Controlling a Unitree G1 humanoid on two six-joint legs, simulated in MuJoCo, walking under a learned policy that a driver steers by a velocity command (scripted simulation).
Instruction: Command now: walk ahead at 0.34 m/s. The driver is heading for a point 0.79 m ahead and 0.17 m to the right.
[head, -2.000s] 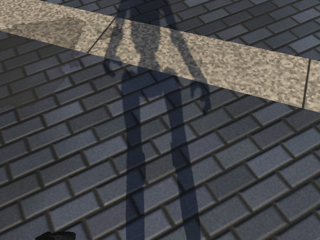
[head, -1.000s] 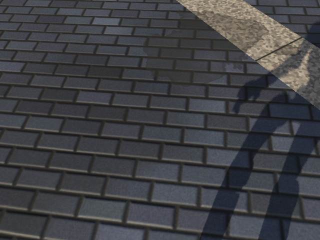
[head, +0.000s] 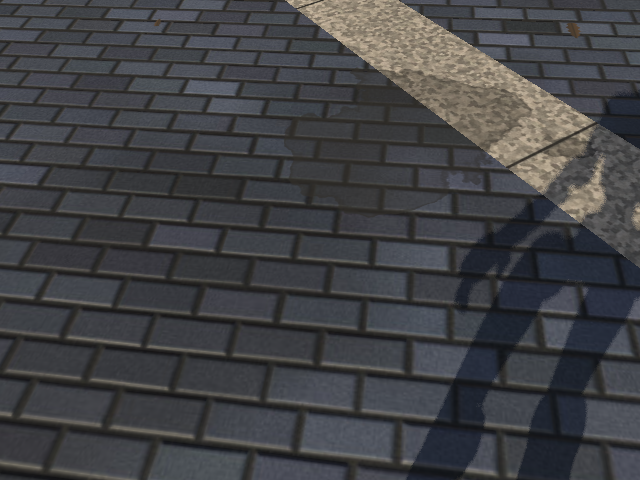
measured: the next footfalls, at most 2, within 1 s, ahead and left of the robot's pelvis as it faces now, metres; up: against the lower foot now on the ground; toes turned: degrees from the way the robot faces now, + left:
left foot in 0.46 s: +0.40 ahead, +0.12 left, +0.00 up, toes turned +1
right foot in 1.00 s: +0.69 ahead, -0.13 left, +0.00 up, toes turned -9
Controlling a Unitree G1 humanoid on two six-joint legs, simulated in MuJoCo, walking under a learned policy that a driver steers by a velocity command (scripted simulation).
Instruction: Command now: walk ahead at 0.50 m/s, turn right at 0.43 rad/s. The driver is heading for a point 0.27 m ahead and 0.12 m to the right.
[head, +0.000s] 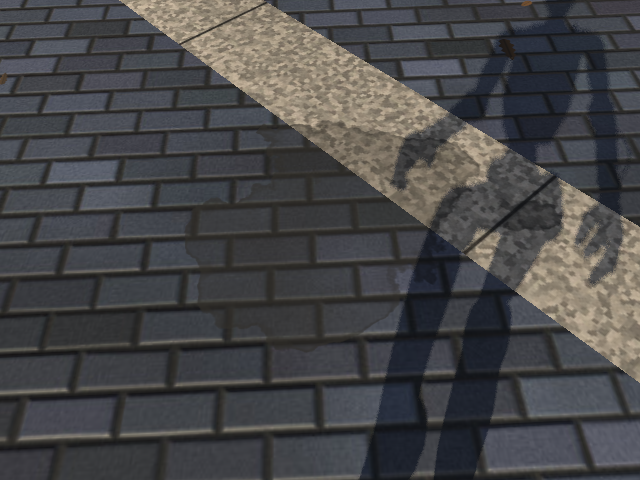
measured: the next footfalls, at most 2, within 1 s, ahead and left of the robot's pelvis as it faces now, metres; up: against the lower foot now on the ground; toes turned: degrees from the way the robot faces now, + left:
left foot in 0.44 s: +0.40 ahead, +0.08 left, +0.00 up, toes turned -9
right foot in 0.70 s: +0.27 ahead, -0.15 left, +0.00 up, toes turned -7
